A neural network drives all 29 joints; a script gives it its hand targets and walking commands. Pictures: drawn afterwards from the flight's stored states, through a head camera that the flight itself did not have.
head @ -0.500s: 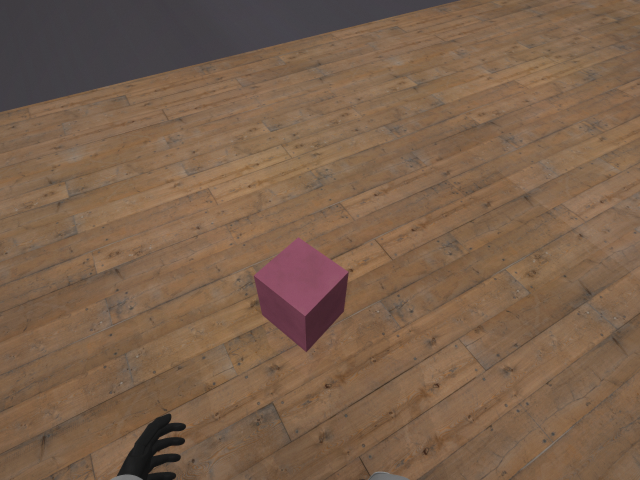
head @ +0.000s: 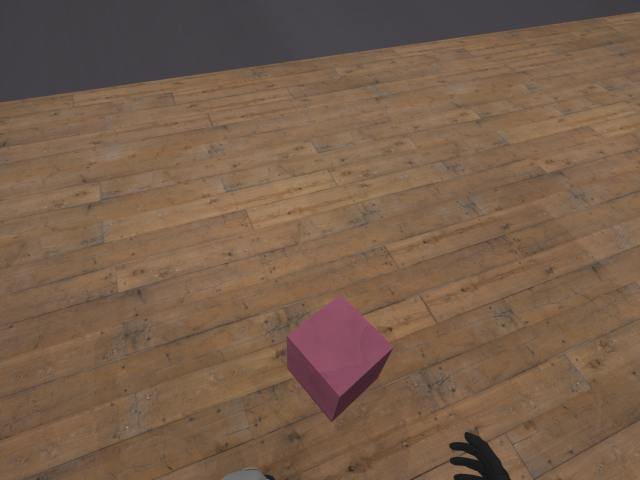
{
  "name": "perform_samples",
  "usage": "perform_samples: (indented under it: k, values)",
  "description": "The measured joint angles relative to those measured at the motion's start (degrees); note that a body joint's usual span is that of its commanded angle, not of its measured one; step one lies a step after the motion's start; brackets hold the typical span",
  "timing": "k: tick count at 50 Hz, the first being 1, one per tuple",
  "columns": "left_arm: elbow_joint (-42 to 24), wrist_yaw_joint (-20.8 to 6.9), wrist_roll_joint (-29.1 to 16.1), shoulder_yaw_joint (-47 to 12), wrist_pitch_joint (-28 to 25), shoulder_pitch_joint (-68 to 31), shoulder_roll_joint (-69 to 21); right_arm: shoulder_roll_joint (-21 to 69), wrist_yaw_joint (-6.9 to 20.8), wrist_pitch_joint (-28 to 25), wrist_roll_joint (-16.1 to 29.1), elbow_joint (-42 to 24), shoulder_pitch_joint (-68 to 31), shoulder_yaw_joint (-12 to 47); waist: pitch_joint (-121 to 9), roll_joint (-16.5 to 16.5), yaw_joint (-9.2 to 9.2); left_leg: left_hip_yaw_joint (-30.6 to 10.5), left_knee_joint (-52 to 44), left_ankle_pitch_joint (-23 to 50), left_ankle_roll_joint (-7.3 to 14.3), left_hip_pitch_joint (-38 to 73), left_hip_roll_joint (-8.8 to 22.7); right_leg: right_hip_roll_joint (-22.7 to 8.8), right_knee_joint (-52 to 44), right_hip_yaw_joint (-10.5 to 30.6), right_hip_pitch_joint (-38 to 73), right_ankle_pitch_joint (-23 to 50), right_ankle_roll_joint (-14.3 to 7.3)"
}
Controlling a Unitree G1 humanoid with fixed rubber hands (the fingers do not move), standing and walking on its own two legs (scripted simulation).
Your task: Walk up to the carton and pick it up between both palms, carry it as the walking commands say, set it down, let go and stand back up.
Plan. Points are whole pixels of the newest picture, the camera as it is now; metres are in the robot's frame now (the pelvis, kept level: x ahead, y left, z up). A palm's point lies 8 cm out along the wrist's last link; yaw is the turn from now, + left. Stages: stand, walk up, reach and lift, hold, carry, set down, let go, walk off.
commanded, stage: walk up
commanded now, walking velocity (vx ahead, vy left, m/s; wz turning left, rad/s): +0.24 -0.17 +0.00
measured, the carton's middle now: (335, 358) +0.52 -0.05 -0.64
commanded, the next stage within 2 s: none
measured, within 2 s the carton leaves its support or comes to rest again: neither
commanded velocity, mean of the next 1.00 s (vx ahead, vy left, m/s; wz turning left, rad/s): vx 0.07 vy -0.04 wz -0.01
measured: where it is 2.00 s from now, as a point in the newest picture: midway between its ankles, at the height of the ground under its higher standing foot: outside the picture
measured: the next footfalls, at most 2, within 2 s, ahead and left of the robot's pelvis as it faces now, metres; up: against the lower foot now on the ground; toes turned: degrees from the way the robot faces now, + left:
right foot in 0.42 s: +0.18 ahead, -0.18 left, +0.00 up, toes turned -6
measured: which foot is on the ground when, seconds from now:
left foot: down 0.00-1.00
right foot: up 0.00-0.40, down 0.42-1.00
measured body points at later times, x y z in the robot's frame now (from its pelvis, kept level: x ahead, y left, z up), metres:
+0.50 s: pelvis +0.10 -0.05 +0.02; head +0.11 -0.07 +0.47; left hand +0.20 +0.17 -0.12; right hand +0.05 -0.28 -0.15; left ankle +0.09 +0.10 -0.72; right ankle +0.14 -0.18 -0.73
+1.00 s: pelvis +0.13 -0.06 +0.02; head +0.14 -0.06 +0.47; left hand +0.14 +0.18 -0.14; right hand +0.11 -0.29 -0.14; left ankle +0.09 +0.10 -0.73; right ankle +0.14 -0.18 -0.73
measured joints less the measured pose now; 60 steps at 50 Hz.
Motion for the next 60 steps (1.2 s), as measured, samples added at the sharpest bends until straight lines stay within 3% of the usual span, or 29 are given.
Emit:
perform_samples:
  k: [3,6,13,18,21,24,26,33,44,60]
  values:
    - [-1.05,-0.25,0.21,1.36,1.25,-4.15,1.18,-0.21,-1.19,0.49,0.67,1.0,4.18,0.01,-0.38,-0.61,-1.44,0.03,-1.79,-0.7,-0.05,2.7,1.35,2.46,15.67,1.64,-9.06,3.9,-0.3]
    - [-2.66,-1.07,1.0,2.02,2.61,-7.64,2.27,-0.58,-1.45,0.66,0.64,2.74,8.64,-0.22,-1.19,-1.16,-3.4,0.09,-5.98,0.13,-0.38,5.91,1.92,1.56,16.77,0.28,-14.57,8.91,-0.25]
    - [-6.38,-2.61,1.55,2.47,4.77,-12.95,2.85,-0.78,-1.75,0.7,0.48,5.39,17.62,-0.64,-2.35,-0.23,-7.05,-0.46,-11.33,0.51,-1.61,10.85,2.86,0.1,5.66,-0.79,-18.27,15.15,1.09]
    - [-7.7,-1.95,0.53,0.57,3.78,-15.99,1.25,-0.1,-1.58,1.57,0.76,6.72,20.2,-0.47,-2.02,0.85,-8.27,-0.69,-11.87,-0.57,-3.07,13.01,2.79,1.05,-10.0,-1.11,-13.22,17.31,0.59]
    - [-7.44,-0.67,-0.19,-0.44,1.66,-16.06,0.91,0.76,-1.42,2.21,1.82,7.7,20.04,0.18,-2.21,-0.51,-8.01,-0.17,-8.4,-3.24,-4.51,12.95,1.13,0.66,-21.29,-0.97,-7.32,24.4,-1.43]
    - [-5.81,-0.44,-0.52,-1.56,1.52,-15.59,-1.29,0.3,-1.88,3.53,2.21,7.44,18.12,0.57,-2.19,2.73,-7.43,-2.41,-6.95,-6.81,-4.6,13.53,1.47,2.18,-19.81,-1.07,-6.8,20.58,-2.56]
    - [-5.17,-0.4,-0.73,-1.92,1.9,-15.42,-2.22,0.39,-2.06,3.99,2.16,7.45,17.22,0.78,-2.63,4.08,-6.77,-4.11,-8.5,-4.93,-4.2,14.4,1.38,3.07,-20.69,-1.32,-5.94,20.44,-2.72]
    - [-3.19,0.24,-1.14,-1.99,1.4,-14.46,-2.52,0.91,-2.24,3.2,1.96,8.52,14.73,0.9,-3.2,4.12,-4.82,-5.16,-12.29,-3.61,-6.55,16.88,2.46,4.46,-23.76,-2.17,-3.56,20.96,-3.56]
    - [-0.58,0.32,-0.66,-1.27,1.62,-10.38,-0.94,0.65,-2.7,3.27,1.75,9.38,13.59,1.5,-2.44,2.37,-3.41,-4.7,-12.79,-4.33,-6.49,18.69,2.57,4.62,-23.81,-1.69,-2.17,20.19,-3.34]
    - [0.42,0.47,-0.19,-1.65,1.91,-9.43,-1.06,2.14,-2.85,3.07,1.59,10.21,15.76,2.16,-2.4,1.37,-3.71,-3.85,-12.67,-4.97,-5.44,19.62,1.44,3.54,-23.23,-0.6,-1.77,19.73,-2.18]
